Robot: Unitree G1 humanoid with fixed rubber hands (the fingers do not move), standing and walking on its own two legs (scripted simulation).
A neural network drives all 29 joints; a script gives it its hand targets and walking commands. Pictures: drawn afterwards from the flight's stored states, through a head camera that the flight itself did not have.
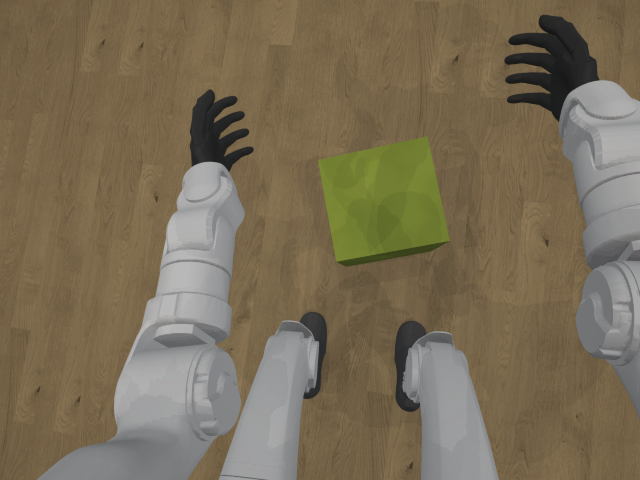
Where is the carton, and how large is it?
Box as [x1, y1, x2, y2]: [318, 137, 449, 266]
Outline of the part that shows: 427,137 417,138 318,160 336,261 347,266 430,251 449,240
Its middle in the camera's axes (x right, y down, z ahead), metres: +0.13 -0.07 +0.85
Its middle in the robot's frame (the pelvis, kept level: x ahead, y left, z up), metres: +0.49 -0.01 -0.51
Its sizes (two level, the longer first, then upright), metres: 0.210 0.200 0.250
